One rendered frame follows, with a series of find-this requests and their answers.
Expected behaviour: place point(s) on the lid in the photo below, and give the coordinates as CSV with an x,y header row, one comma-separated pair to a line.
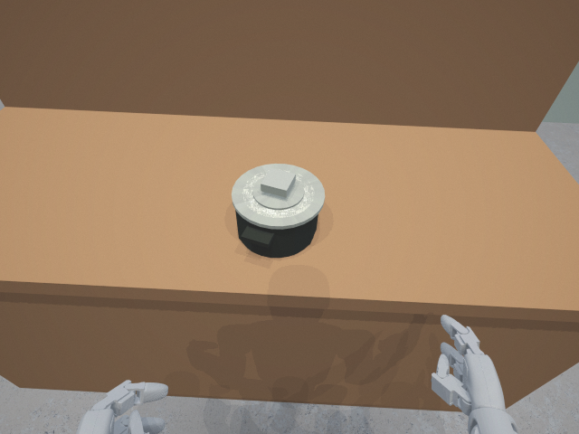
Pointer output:
x,y
303,203

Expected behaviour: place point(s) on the left robot hand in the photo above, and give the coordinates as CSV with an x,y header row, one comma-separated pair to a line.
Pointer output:
x,y
101,418

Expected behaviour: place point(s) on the table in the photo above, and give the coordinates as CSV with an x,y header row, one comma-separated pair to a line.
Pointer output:
x,y
127,123

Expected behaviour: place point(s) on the right robot hand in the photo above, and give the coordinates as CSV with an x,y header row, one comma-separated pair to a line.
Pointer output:
x,y
474,372

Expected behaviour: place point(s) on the knob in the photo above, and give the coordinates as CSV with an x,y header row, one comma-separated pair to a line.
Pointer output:
x,y
278,182

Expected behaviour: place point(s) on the right robot forearm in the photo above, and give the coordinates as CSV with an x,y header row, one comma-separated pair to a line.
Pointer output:
x,y
491,421

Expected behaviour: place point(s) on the pot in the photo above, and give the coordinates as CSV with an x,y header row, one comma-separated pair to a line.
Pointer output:
x,y
275,243

